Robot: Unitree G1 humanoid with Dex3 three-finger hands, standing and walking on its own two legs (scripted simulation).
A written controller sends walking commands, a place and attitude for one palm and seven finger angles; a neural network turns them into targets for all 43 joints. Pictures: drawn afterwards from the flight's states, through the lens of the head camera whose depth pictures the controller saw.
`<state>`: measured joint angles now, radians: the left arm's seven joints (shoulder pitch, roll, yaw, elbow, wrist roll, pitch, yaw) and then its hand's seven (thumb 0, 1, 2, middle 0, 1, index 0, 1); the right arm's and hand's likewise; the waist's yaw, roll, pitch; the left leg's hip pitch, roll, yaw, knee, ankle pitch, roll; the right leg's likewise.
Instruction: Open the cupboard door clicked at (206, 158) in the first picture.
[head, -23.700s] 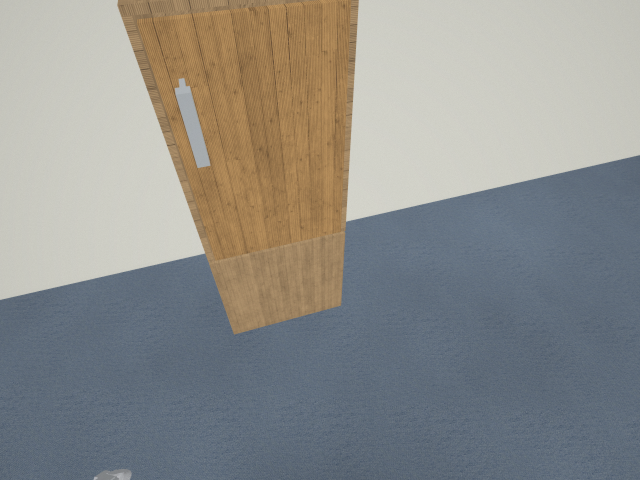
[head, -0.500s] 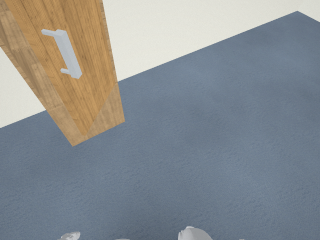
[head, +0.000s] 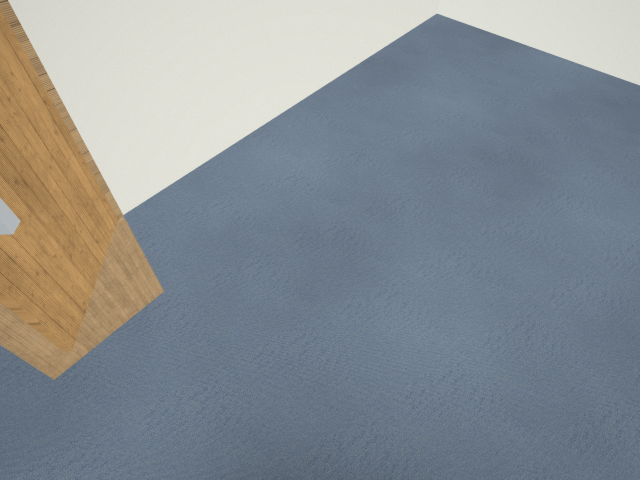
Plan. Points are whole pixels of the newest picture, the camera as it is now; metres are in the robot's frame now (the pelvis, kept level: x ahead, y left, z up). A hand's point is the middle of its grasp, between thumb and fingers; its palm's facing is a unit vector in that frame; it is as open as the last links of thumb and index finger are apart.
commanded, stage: walk to a spot facing it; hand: left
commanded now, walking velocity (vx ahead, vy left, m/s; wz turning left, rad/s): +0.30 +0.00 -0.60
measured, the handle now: out of the picture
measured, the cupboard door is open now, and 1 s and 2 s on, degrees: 42 42 42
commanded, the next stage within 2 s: turn to face it in 1.56 s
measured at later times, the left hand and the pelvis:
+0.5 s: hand (309, 330) +0.37 +0.04 -0.17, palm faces -0.35 -0.92 -0.19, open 7.4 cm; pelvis +0.15 -0.08 -0.02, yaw -19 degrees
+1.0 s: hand (312, 332) +0.38 +0.04 -0.18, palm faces -0.32 -0.93 -0.16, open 7.3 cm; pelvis +0.39 -0.15 -0.01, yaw -27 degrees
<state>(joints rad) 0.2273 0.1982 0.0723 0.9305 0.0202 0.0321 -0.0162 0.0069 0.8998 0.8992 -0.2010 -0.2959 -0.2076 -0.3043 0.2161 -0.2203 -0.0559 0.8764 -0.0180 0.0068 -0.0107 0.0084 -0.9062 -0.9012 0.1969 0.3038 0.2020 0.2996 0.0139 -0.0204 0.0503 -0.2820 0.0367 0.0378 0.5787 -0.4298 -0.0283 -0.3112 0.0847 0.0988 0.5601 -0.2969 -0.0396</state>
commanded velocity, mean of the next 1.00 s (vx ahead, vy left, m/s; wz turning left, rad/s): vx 0.35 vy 0.00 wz -0.35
